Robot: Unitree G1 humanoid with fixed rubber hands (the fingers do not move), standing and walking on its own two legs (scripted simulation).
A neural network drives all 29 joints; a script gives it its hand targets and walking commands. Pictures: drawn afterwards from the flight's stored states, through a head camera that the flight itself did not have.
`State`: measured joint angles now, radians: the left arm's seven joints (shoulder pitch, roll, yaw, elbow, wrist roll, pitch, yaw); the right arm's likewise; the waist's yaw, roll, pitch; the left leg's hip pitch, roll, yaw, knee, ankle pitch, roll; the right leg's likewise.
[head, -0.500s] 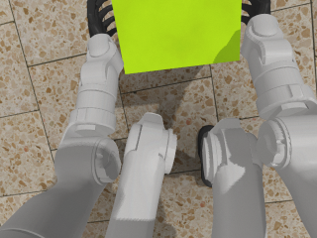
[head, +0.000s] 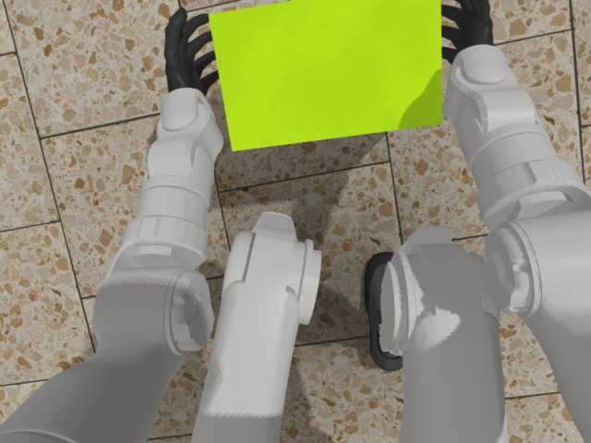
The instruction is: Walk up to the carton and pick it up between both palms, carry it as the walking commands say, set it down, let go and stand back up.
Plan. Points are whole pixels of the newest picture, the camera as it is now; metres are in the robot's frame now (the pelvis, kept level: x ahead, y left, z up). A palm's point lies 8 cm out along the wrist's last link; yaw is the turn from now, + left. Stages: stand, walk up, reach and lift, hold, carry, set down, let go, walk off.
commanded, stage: set down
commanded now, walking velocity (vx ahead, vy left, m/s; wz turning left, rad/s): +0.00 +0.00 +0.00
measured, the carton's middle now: (325, 80) +0.51 +0.03 -0.23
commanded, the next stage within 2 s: none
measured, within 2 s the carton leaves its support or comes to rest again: rests again in 0.74 s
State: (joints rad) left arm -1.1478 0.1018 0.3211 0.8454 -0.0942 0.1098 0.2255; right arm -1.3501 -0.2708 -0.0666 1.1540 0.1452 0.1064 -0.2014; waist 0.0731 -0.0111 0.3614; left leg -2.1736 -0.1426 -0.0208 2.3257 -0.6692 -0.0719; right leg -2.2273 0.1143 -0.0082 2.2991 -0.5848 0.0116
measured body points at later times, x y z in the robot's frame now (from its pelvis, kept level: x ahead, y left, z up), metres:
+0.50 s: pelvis +0.01 +0.00 +0.00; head +0.34 +0.00 +0.30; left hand +0.49 +0.19 -0.16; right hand +0.54 -0.13 -0.16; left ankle +0.10 +0.12 -0.31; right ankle +0.12 -0.10 -0.31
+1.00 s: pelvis +0.01 +0.00 -0.01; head +0.35 +0.00 +0.29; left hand +0.49 +0.20 -0.17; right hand +0.54 -0.13 -0.17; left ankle +0.10 +0.12 -0.31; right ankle +0.12 -0.10 -0.31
